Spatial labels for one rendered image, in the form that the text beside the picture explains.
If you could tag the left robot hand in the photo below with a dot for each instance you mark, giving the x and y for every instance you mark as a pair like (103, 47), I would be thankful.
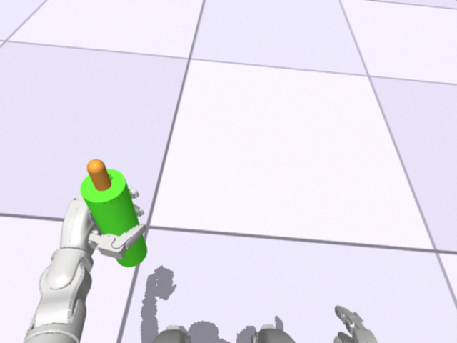
(80, 230)

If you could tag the right robot hand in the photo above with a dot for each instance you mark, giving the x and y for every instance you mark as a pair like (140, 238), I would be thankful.
(355, 326)

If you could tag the bottle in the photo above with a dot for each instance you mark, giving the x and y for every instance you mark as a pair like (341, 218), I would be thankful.
(107, 196)

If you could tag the left robot arm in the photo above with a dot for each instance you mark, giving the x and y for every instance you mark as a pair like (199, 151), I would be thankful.
(64, 285)

